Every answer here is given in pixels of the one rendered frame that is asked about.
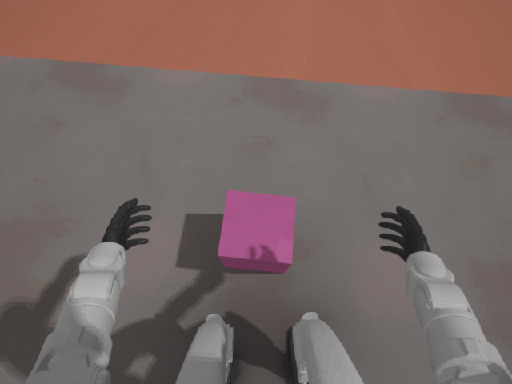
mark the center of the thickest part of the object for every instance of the right robot hand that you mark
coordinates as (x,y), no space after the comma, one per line
(412,240)

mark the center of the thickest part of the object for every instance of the left robot thigh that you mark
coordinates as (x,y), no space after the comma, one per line
(210,352)

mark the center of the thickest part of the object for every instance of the robot right shin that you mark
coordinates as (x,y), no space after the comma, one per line
(302,371)

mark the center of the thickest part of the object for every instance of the carton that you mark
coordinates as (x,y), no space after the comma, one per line
(257,232)

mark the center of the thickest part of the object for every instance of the robot right forearm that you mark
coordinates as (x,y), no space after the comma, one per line
(458,347)

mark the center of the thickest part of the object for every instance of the robot left upper arm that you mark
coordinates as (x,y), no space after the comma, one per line
(85,375)

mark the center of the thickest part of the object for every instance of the robot left forearm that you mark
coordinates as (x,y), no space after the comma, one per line
(81,337)

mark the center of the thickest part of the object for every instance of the left robot hand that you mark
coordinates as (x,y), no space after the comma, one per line
(118,232)

